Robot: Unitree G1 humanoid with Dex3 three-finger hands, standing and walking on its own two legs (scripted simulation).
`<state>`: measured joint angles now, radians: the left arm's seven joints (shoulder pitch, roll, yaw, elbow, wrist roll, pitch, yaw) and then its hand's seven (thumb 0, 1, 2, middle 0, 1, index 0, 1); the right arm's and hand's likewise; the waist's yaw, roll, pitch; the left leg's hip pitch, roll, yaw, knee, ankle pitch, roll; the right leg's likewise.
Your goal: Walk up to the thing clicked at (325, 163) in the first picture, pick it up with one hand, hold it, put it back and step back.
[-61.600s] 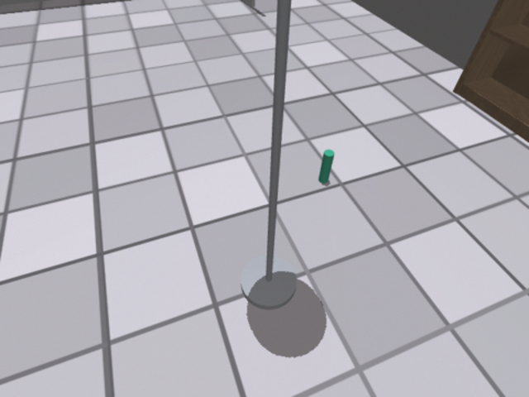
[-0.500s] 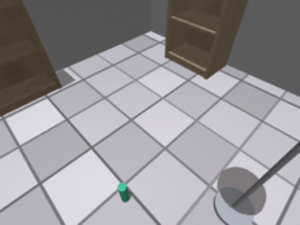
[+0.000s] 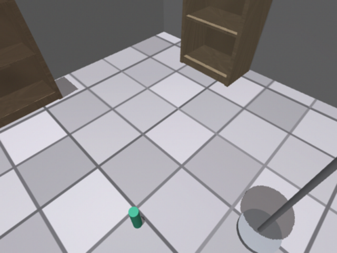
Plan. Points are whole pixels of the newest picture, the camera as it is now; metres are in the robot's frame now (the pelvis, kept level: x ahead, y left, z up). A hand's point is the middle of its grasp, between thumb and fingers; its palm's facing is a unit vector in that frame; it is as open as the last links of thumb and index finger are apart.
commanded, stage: stand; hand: left
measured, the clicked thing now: (135, 218) +0.42 +0.19 -0.69
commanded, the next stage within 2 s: step back in 0.74 s
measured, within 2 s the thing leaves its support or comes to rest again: neither
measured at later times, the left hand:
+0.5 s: hand out of the picture +0.08 +0.24 -0.15, palm faces -0.01 -0.94 -0.34, open 7.4 cm
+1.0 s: hand out of the picture +0.10 +0.29 -0.17, palm faces -0.02 -0.92 -0.38, open 7.4 cm
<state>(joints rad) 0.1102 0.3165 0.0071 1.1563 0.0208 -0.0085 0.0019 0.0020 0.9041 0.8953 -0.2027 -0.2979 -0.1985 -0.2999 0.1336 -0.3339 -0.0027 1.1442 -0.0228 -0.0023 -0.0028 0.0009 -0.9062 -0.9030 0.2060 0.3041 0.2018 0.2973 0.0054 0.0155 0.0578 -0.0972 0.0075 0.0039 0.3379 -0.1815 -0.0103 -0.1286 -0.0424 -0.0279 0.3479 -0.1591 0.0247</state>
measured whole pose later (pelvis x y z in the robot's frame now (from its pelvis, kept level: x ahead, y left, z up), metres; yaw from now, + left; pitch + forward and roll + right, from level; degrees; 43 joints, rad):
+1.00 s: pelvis -0.02 +0.02 -0.02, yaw +0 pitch -1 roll +0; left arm 0.05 0.38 0.06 0.97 0.03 0.03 0.01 0.00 0.90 0.89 -0.20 -0.30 -0.20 -0.30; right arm 0.11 -0.41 -0.05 0.99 0.00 0.05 0.01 0.00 -0.91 -0.90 0.21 0.30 0.20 0.30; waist -0.01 -0.01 0.15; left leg -0.32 -0.03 -0.02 0.75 -0.41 0.03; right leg -0.32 -0.07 -0.01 0.56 -0.23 0.03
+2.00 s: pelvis -0.26 +0.05 -0.02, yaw -1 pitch -2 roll -1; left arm 0.11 0.38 0.07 0.78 0.02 0.08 0.01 0.00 0.90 0.89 -0.20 -0.30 -0.20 -0.30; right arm 0.19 -0.37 -0.03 0.87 -0.03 0.02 -0.01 0.00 -0.90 -0.90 0.21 0.30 0.20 0.30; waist -0.02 -0.03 0.17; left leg -0.28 -0.02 -0.03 0.65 -0.32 0.03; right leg -0.47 0.08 0.11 1.04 -0.51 -0.02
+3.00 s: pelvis -0.60 -0.02 -0.03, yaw -5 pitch -3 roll +1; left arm 0.23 0.36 0.06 0.90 0.05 0.04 -0.01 0.00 0.90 0.89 -0.20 -0.30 -0.20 -0.30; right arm 0.13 -0.42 -0.05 0.87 -0.02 0.07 -0.02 0.00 -0.90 -0.90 0.21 0.30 0.20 0.30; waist 0.04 0.03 0.12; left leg -0.54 -0.05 -0.13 0.97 -0.44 -0.01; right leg -0.26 0.01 0.05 0.70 -0.39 -0.02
